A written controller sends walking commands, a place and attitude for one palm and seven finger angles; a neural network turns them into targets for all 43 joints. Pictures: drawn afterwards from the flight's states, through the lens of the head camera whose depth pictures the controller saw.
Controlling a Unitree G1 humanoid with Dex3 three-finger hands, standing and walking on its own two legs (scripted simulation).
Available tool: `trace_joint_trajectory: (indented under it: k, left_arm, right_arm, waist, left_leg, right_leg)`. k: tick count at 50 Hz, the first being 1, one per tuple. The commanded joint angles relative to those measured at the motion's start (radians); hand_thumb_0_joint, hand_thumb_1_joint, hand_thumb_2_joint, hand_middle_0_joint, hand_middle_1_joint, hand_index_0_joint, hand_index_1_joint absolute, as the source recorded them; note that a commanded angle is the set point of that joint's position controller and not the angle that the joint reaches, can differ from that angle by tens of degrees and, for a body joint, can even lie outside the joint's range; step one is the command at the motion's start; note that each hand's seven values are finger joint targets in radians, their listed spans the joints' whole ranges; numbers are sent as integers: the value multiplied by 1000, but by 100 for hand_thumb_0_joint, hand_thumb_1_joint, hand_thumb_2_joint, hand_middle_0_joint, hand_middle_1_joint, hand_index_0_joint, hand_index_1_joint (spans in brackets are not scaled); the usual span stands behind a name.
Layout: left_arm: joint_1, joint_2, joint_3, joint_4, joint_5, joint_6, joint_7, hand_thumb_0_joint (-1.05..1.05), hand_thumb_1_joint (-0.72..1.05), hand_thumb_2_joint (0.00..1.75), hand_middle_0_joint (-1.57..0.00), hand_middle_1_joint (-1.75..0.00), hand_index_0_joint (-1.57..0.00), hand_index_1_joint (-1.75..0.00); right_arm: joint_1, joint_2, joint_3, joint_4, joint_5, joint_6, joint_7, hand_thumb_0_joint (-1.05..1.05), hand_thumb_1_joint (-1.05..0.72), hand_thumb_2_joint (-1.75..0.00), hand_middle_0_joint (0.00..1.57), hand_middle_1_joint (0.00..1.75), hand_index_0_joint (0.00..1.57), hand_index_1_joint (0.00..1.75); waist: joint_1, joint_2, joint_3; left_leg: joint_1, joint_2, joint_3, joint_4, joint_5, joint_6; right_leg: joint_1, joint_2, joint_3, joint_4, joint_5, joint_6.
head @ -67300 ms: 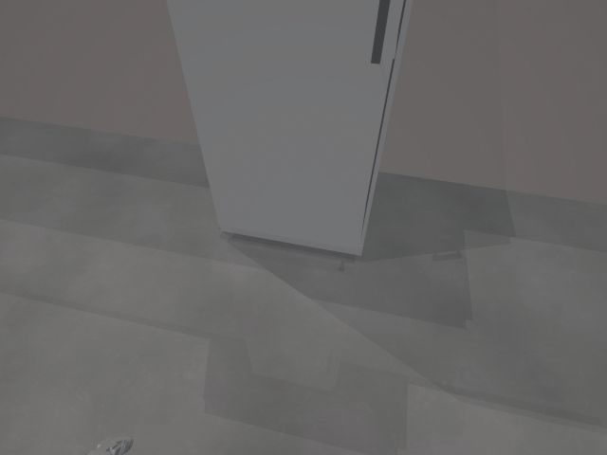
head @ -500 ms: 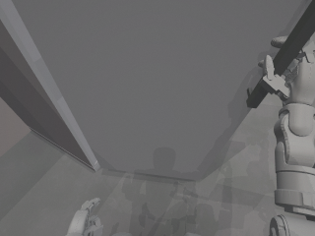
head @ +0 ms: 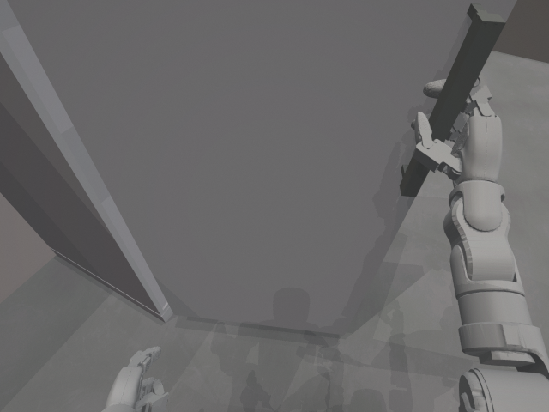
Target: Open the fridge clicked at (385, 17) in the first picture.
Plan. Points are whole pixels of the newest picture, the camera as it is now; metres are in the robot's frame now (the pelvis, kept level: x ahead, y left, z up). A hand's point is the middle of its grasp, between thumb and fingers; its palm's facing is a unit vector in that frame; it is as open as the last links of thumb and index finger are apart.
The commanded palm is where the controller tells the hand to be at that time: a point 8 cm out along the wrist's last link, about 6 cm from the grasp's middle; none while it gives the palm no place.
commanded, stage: stop walking and hold the door back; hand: right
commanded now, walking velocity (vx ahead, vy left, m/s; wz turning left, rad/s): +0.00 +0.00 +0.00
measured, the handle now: (436, 115) +0.45 -0.19 +0.22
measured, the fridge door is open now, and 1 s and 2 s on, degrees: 68 66 64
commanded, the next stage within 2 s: loosen the grip on the handle in 0.42 s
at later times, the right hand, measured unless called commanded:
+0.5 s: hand (423, 140) +0.41 -0.16 +0.21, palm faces +0.15 +0.98 -0.12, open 6.1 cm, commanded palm +0.38 -0.21 +0.22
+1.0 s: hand (426, 134) +0.42 -0.17 +0.21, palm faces +0.16 +0.98 -0.15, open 13.8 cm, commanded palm +0.39 -0.22 +0.21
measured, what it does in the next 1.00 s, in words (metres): stands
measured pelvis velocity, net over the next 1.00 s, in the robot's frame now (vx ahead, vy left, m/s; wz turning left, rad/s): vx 0.01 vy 0.02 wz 0.01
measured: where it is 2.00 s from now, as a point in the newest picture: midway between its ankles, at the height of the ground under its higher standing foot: outside the picture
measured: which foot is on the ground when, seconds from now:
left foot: down 0.00-1.00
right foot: down 0.00-1.00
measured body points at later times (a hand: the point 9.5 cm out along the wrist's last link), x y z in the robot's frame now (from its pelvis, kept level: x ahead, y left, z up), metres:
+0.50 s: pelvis -0.03 -0.01 +0.00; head -0.02 +0.00 +0.45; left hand +0.08 +0.25 -0.12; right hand +0.39 -0.22 +0.22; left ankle +0.02 +0.13 -0.74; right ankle +0.03 -0.12 -0.74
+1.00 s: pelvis +0.01 +0.02 +0.00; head +0.03 +0.02 +0.45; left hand +0.13 +0.28 -0.10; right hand +0.41 -0.22 +0.22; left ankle +0.02 +0.13 -0.74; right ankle +0.03 -0.11 -0.74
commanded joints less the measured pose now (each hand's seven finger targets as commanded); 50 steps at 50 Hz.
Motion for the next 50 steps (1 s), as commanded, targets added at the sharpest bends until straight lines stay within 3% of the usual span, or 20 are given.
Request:
trace_joint_trajectory:
  k: [1, 5, 8, 11, 24, 25, 26, 27, 28, 29, 30, 31, 33, 35, 38, 44, 45, 46, 47, 50]
  left_arm:
    - [-55, 133, 49, -118, 3, -46, 13, 0, 90, 90, -20, -30, -20, -30]
    - [-32, 148, 58, -95, 3, -41, 19, 0, 90, 90, -20, -30, -20, -30]
    - [-20, 141, 55, -86, 0, -38, 19, 0, 90, 90, -20, -30, -20, -30]
    - [-11, 149, 55, -74, -2, -41, 22, 0, 90, 90, -20, -30, -20, -30]
    - [19, 156, 61, -64, -1, -58, 23, 0, 90, 90, -20, -30, -20, -30]
    - [18, 166, 66, -59, -4, -59, 25, 0, 90, 90, -20, -30, -20, -30]
    - [67, 165, 124, -103, 25, -120, 0, 0, 90, 90, -20, -30, -20, -30]
    - [21, 155, 83, -76, 14, -191, -15, 0, 90, 90, -20, -30, -20, -30]
    - [80, 171, 92, -40, -19, -198, -11, 0, 90, 90, -20, -30, -20, -30]
    - [77, 175, 74, -72, -15, -191, -12, 0, 90, 90, -20, -30, -20, -30]
    - [50, 177, 73, -70, -16, -199, -9, 0, 90, 90, -20, -30, -20, -30]
    - [44, 182, 68, -75, 1, -211, -13, 0, 90, 90, -20, -30, -20, -30]
    - [23, 165, 56, -90, 4, -233, -27, 0, 90, 90, -20, -30, -20, -30]
    - [20, 174, 58, -107, 8, -244, -39, 0, 90, 90, -20, -30, -20, -30]
    - [12, 185, 67, -127, 7, -252, -46, 0, 90, 90, -20, -30, -20, -30]
    - [9, 174, 74, -130, -5, -249, -42, 0, 90, 90, -20, -30, -20, -30]
    - [12, 178, 76, -124, -6, -244, -40, 0, 90, 90, -20, -30, -20, -30]
    - [52, 200, 75, -79, -6, -229, -26, 0, 90, 90, -20, -30, -20, -30]
    - [49, 186, 72, -96, -8, -221, -24, 0, 90, 90, -20, -30, -20, -30]
    - [38, 176, 76, -96, -13, -212, -19, 0, 90, 90, -20, -30, -20, -30]
  right_arm:
    - [-385, -141, -33, -130, 6, -50, 4, 0, -90, -90, 45, 140, 45, 140]
    - [-389, -224, -94, -38, 2, -51, -2, 0, -90, -90, 45, 140, 45, 140]
    - [-419, -208, -87, 37, 2, -57, 2, 0, -90, -90, 45, 140, 45, 140]
    - [-482, -194, -62, 67, 1, -70, 7, 0, -90, -90, 45, 140, 45, 140]
    - [-516, -194, -72, 169, -2, -100, 17, 0, -90, -90, 45, 140, 45, 140]
    - [-507, -223, -88, 166, -1, -98, 16, 0, -90, -90, 45, 140, 45, 140]
    - [-1346, -792, -411, -60, -147, -134, 43, 0, -90, -90, 45, 140, 45, 140]
    - [-1078, -389, -189, 400, -134, -40, 94, 0, -78, -84, 45, 140, 45, 140]
    - [-858, -323, -236, 394, -65, -42, 90, 0, -66, -78, 45, 140, 45, 140]
    - [-734, -227, -185, 302, -18, -59, 114, 0, -54, -73, 45, 140, 45, 140]
    - [-713, -247, -223, 316, -5, -78, 115, 0, -42, -67, 45, 140, 45, 140]
    - [-735, -300, -255, 240, 18, -100, 108, 0, -30, -61, 45, 140, 45, 140]
    - [-732, -234, -161, 223, -7, -141, 92, 0, -5, -49, 45, 140, 45, 140]
    - [-670, -228, -152, 207, -16, -190, 73, 0, 19, -37, 45, 140, 45, 140]
    - [-625, -255, -155, 120, -21, -247, 65, 0, 55, -20, 42, 137, 42, 137]
    - [-558, -224, -115, -97, -2, -190, 91, 0, 55, -20, 34, 127, 34, 127]
    - [-518, -253, -145, -114, 7, -164, 94, 0, 55, -20, 33, 125, 33, 125]
    - [-548, -393, -239, 18, -9, -136, 92, 0, 55, -20, 32, 123, 32, 123]
    - [-527, -321, -186, -25, 6, -114, 104, 0, 55, -20, 30, 122, 30, 122]
    - [-488, -286, -191, -103, 40, -73, 121, 0, 55, -20, 26, 117, 26, 117]
  waist:
    - [4, 38, -294]
    - [2, 76, -271]
    - [4, 103, -249]
    - [9, 42, -236]
    - [2, 53, -263]
    - [1, 39, -260]
    - [-6, 258, -191]
    - [122, 212, -482]
    - [93, 191, -371]
    - [61, 118, -466]
    - [34, -139, -452]
    - [18, -189, -450]
    - [39, -137, -310]
    - [47, 37, -237]
    - [35, 137, -273]
    - [27, -37, -365]
    - [17, -16, -375]
    - [42, 37, -316]
    - [39, 45, -324]
    - [24, 34, -372]
  left_leg:
    - [86, 83, -68, -69, 132, -1]
    - [61, 111, -93, -114, 44, 6]
    - [32, 122, -102, -137, -31, 8]
    - [2, 95, -76, -126, -94, 1]
    - [29, 78, -73, -103, -66, -3]
    - [27, 77, -73, -101, -59, -2]
    - [81, 92, -151, -163, 121, 9]
    - [70, -1, -22, -12, 136, 65]
    - [-26, -5, 19, -15, 40, 55]
    - [-29, -6, 15, -10, 2, 46]
    - [-75, 9, 2, -12, -13, 56]
    - [-80, 9, -6, -24, -41, 60]
    - [-113, 4, -17, -36, -83, 63]
    - [-102, 2, -17, -46, -119, 54]
    - [-77, -3, -37, -38, -160, 44]
    - [-13, -2, -49, -24, 46, 47]
    - [18, 0, -48, -26, 88, 46]
    - [5, 1, -56, -38, 109, 35]
    - [30, 3, -57, -36, 146, 29]
    - [71, 3, -46, -25, 261, 28]
  right_leg:
    - [96, -87, 99, -74, 205, -24]
    - [71, -65, 84, -58, 129, -19]
    - [57, -55, 83, -48, 85, -20]
    - [66, -69, 109, -85, 67, -28]
    - [50, -74, 106, -95, 73, -30]
    - [54, -74, 105, -96, 76, -29]
    - [-17, -46, 28, -36, -17, -52]
    - [19, 57, 22, -174, 136, -31]
    - [56, 38, 47, -140, 54, -25]
    - [138, 22, 85, -162, -11, 0]
    - [212, 28, 79, -153, -57, 18]
    - [208, 34, 96, -163, -153, 26]
    - [123, 30, 91, -164, -226, 7]
    - [37, 24, 85, -148, -212, -14]
    - [21, 30, 57, -119, -157, -31]
    - [117, 42, 24, -74, 72, -33]
    - [113, 41, 24, -67, 111, -34]
    - [61, 42, 20, -63, 110, -37]
    - [54, 50, 12, -65, 130, -38]
    - [90, 58, 11, -56, 214, -38]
